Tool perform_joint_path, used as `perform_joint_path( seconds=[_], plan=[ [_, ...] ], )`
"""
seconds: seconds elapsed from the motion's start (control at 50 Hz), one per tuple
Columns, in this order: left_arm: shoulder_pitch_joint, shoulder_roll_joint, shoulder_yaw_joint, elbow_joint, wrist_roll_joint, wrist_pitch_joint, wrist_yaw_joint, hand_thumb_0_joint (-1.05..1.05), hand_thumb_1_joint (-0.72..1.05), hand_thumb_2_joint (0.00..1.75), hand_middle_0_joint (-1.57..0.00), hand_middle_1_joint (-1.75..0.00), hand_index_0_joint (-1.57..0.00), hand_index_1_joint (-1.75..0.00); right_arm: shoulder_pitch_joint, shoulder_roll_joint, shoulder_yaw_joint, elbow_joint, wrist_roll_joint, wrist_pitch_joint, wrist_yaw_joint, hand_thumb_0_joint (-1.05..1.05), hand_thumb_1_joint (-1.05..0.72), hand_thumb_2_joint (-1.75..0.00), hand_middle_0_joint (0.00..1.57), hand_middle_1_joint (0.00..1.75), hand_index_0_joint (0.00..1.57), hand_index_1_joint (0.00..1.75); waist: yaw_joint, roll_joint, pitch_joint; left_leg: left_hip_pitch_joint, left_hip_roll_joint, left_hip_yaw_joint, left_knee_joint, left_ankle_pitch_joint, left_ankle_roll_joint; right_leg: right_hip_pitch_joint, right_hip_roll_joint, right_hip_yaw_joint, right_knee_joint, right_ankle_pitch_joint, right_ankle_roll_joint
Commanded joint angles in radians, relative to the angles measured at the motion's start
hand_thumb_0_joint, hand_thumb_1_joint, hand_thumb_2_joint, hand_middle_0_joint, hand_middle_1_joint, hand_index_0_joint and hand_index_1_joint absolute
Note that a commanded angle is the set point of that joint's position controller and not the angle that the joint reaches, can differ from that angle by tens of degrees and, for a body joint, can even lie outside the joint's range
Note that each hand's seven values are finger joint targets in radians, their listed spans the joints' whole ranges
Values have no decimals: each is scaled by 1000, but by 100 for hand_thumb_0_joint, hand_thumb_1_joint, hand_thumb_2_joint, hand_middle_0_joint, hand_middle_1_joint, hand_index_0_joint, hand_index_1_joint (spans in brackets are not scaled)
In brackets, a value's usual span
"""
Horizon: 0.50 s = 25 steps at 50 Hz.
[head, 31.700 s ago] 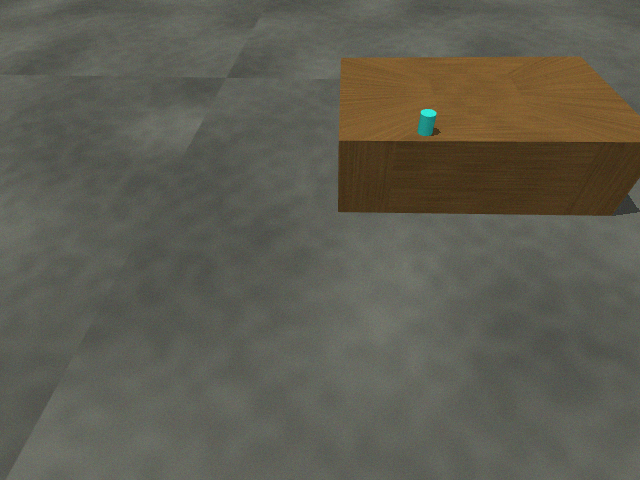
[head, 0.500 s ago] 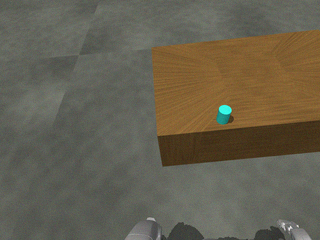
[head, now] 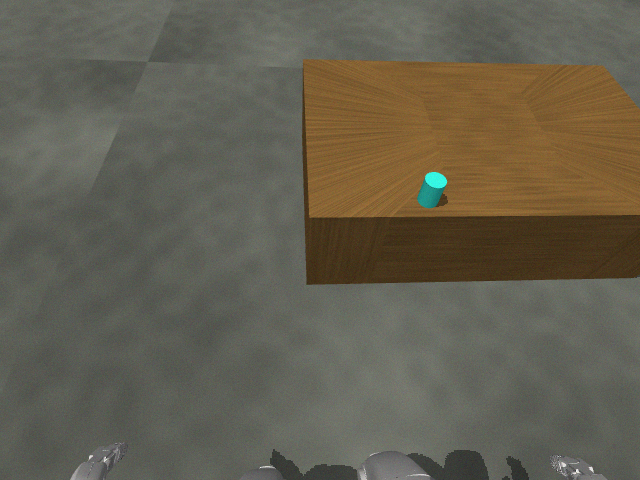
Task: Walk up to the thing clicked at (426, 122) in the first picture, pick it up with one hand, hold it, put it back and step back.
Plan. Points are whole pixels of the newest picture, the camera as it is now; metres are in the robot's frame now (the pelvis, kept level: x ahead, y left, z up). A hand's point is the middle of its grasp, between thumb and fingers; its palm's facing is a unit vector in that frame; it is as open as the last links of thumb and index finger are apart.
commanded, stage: step back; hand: right
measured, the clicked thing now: (431, 190) +0.84 -0.30 -0.34
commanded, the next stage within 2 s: stand in 1.60 s
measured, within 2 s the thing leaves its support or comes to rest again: neither
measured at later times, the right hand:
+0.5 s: hand out of the picture -0.08 -0.28 -0.16, palm faces -0.08 +0.91 -0.41, open 7.4 cm
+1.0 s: hand out of the picture -0.13 -0.31 -0.15, palm faces -0.04 +0.92 -0.38, open 7.4 cm
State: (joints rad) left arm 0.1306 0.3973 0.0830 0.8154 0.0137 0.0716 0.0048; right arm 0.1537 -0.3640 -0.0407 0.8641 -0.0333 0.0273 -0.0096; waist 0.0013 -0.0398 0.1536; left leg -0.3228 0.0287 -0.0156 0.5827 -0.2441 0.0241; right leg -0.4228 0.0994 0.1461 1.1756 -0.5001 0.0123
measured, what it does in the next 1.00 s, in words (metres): walks backwards: right foot, then left foot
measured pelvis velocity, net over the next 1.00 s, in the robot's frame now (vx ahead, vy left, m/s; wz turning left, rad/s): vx -0.21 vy -0.03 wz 0.02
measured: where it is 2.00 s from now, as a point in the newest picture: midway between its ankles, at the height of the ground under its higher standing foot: outside the picture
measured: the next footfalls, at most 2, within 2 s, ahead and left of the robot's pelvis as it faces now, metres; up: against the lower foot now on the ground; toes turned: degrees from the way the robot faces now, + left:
right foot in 0.14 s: -0.07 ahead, -0.15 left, +0.00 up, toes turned +0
left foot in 0.46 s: -0.12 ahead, +0.08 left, +0.00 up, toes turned +2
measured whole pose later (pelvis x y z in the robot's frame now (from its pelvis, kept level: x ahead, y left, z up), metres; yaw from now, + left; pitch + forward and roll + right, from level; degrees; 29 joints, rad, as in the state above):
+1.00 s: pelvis -0.21 -0.03 -0.01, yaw +1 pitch -3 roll +0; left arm 0.23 0.37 0.05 0.99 0.04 -0.01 -0.02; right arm 0.19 -0.39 -0.06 0.99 -0.02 -0.01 0.02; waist 0.03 0.00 0.06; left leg -0.28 -0.01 0.00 0.59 -0.26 0.01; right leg -0.19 -0.03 0.01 0.60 -0.37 0.02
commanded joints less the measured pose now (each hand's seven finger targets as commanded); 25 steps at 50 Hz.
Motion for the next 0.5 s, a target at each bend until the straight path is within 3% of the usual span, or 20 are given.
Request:
perform_joint_path(
  seconds=[0.0, 0.02, 0.06, 0.08, 0.1, 0.12, 0.14, 0.16, 0.18, 0.2, 0.22, 0.24, 0.26, 0.3, 0.34, 0.38, 0.42, 0.44, 0.46, 0.48],
  plan=[
    [6, 150, 38, -75, 10, -35, 9, 0, 90, 90, -20, -30, -20, -30, 29, -266, -76, -79, 1, -18, -26, 0, -90, -90, 20, 30, 20, 30, -35, 206, -207, 313, 211, -185, -92, 431, 224, -65, -49, -41, -260, -17, 36],
    [16, 147, 36, -75, 9, -40, 10, 0, 90, 90, -20, -30, -20, -30, 29, -270, -78, -82, 0, -15, -25, 0, -90, -90, 20, 30, 20, 30, -36, 227, -238, 346, 222, -191, -75, 447, 219, -37, -77, -59, -368, -8, 30],
    [50, 149, 36, -50, 9, -47, 7, 0, 90, 90, -20, -30, -20, -30, 7, -288, -79, -92, 2, -3, -20, 0, -90, -90, 20, 30, 20, 30, -31, 265, -283, 309, 212, -179, -46, 442, 200, 61, -82, -111, -523, 35, 15],
    [94, 149, 34, -25, 11, -47, 6, 0, 90, 90, -20, -30, -20, -30, -20, -300, -79, -102, 5, 3, -19, 0, -90, -90, 20, 30, 20, 30, -11, 266, -307, 264, 214, -179, -30, 409, 191, 135, -83, -130, -622, 106, 5],
    [141, 151, 37, 2, 16, -48, 5, 0, 90, 90, -20, -30, -20, -30, -49, -304, -80, -107, 12, 10, -18, 0, -90, -90, 20, 30, 20, 30, 15, 251, -317, 210, 200, -156, -12, 362, 166, 214, -76, -157, -739, 212, -11],
    [162, 167, 44, 21, 21, -48, 5, 0, 90, 90, -20, -30, -20, -30, -66, -289, -77, -108, 17, 14, -15, 0, -90, -90, 20, 30, 20, 30, 28, 231, -313, 127, 176, -147, -3, 276, 121, 271, -85, -145, -762, 273, -37],
    [169, 219, 59, 17, 31, -48, 3, 0, 90, 90, -20, -30, -20, -30, -80, -259, -66, -119, 21, 12, -14, 0, -90, -90, 20, 30, 20, 30, 33, 132, -282, -22, 123, -127, 55, 142, 67, 303, -169, 6, -744, 254, -74],
    [158, 289, 78, -2, 35, -47, -1, 0, 90, 90, -20, -30, -20, -30, -94, -212, -52, -145, 26, 6, -15, 0, -90, -90, 20, 30, 20, 30, 40, -78, -232, -190, -28, -71, 182, -118, 11, 290, -322, 223, -791, 253, -147],
    [58, 386, 92, -34, 37, -40, 0, 0, 90, 90, -20, -30, -20, -30, -112, -222, -66, -140, 22, 7, -36, 0, -90, -90, 20, 30, 20, 30, 78, -270, -175, -150, -96, -40, 416, -373, -33, 51, -500, 387, -870, 269, -304],
    [-8, 358, 85, -61, 33, -44, 5, 0, 90, 90, -20, -30, -20, -30, -91, -249, -78, -120, 26, 8, -36, 0, -90, -90, 20, 30, 20, 30, 43, -240, -105, -93, -60, -119, 538, -367, -36, -89, -525, 391, -898, 272, -316],
    [-40, 311, 70, -73, 35, -47, 8, 0, 90, 90, -20, -30, -20, -30, -55, -256, -72, -93, 30, 7, -28, 0, -90, -90, 20, 30, 20, 30, 18, -184, -103, -60, -80, -137, 560, -321, -24, -84, -472, 286, -864, 354, -285],
    [-65, 258, 56, -82, 28, -51, 10, 0, 90, 90, -20, -30, -20, -30, -41, -246, -65, -78, 35, 6, -24, 0, -90, -90, 20, 30, 20, 30, -3, -91, -101, -81, -122, -126, 577, -271, -22, -15, -366, 116, -783, 486, -242],
    [-74, 229, 55, -79, 33, -51, 14, 0, 90, 90, -20, -30, -20, -30, -27, -213, -57, -73, 36, 3, -25, 0, -90, -90, 20, 30, 20, 30, -9, -98, -111, -116, -142, -112, 585, -250, -19, 49, -320, 48, -740, 564, -215],
    [-40, 230, 60, -85, 38, -47, 16, 0, 90, 90, -20, -30, -20, -30, -19, -202, -50, -77, 27, -9, -32, 0, -90, -90, 20, 30, 20, 30, 14, -119, -125, -114, -131, -82, 545, -260, -33, 91, -294, 16, -704, 601, -209],
    [-14, 223, 53, -97, 47, -40, 23, 0, 90, 90, -20, -30, -20, -30, 1, -189, -42, -83, 26, -20, -35, 0, -90, -90, 20, 30, 20, 30, 22, -169, -144, -141, -88, -47, 334, -274, -36, 235, -298, 19, -674, 651, -199],
    [6, 216, 56, -90, 45, -39, 24, 0, 90, 90, -20, -30, -20, -30, 24, -178, -43, -68, 13, -33, -31, 0, -90, -90, 20, 30, 20, 30, 29, -181, -194, -119, -46, -7, 120, -255, -33, 354, -313, 28, -618, 620, -190],
    [12, 206, 51, -89, 25, -27, 16, 0, 90, 90, -20, -30, -20, -30, 84, -172, -54, -29, 3, -48, -30, 0, -90, -90, 20, 30, 20, 30, 11, -126, -240, 23, -68, 50, -220, -18, -24, 367, -274, -16, -473, 605, -159],
    [18, 183, 42, -95, 18, -21, 11, 0, 90, 90, -20, -30, -20, -30, 112, -183, -63, -10, 0, -53, -33, 0, -90, -90, 20, 30, 20, 30, 14, -96, -266, 141, -40, -10, -294, 100, -12, 287, -259, -19, -409, 538, -130],
    [68, 129, 25, -89, 14, -18, 5, 0, 90, 90, -20, -30, -20, -30, 87, -250, -81, -10, -17, -57, -35, 0, -90, -90, 20, 30, 20, 30, 42, 75, -267, 272, 107, -250, -273, 133, 32, 54, -176, -55, -301, 245, -80],
    [87, 106, 18, -80, 6, -15, 8, 0, 90, 90, -20, -30, -20, -30, 24, -309, -88, -29, -23, -57, -33, 0, -90, -90, 20, 30, 20, 30, 70, 182, -232, 301, 255, -435, -245, 160, 108, -149, -71, -107, -227, -54, -45]
  ],
)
